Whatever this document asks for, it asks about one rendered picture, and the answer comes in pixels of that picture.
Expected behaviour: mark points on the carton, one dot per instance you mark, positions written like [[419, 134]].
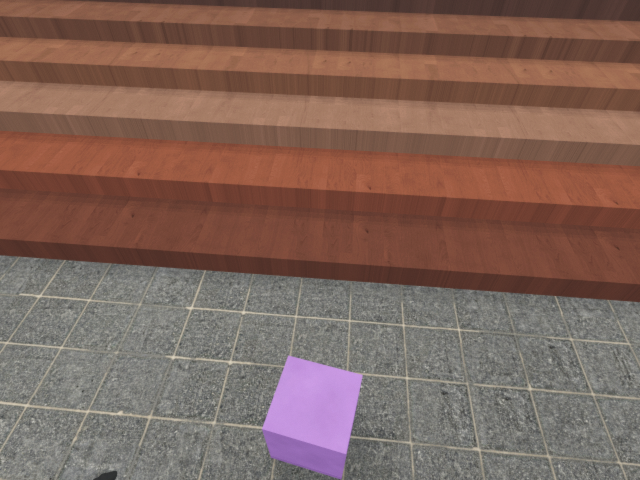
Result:
[[311, 416]]

